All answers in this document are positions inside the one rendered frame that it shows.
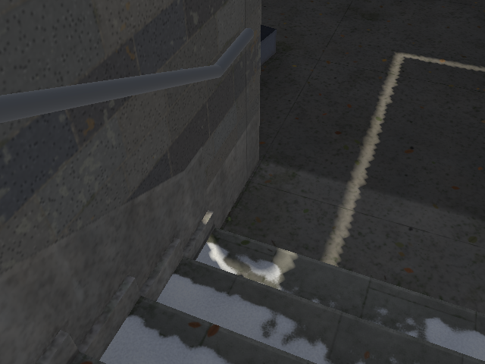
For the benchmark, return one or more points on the stairs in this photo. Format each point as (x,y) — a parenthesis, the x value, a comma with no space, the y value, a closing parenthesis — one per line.
(247,302)

